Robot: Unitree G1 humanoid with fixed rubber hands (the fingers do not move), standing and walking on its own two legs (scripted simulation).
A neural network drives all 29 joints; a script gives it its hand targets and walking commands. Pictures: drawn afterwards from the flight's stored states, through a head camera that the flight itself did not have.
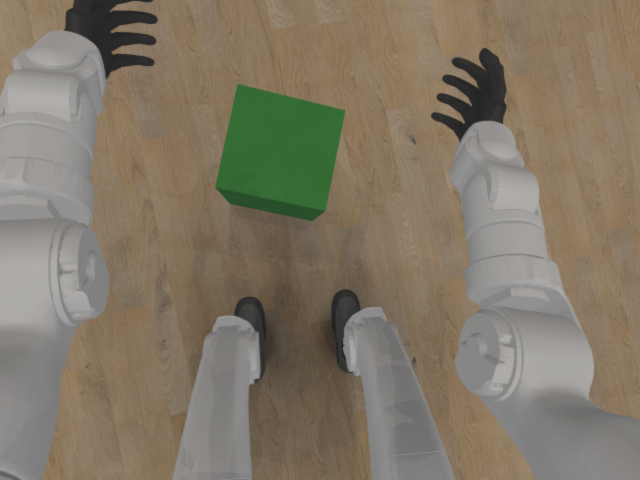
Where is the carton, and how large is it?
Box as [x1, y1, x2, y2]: [215, 84, 344, 220]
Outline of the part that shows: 237,84 215,187 230,203 312,220 325,210 344,110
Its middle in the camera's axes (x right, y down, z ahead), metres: -0.09 -0.17 +0.85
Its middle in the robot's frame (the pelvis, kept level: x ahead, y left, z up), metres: +0.54 +0.00 -0.54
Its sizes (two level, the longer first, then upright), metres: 0.210 0.200 0.250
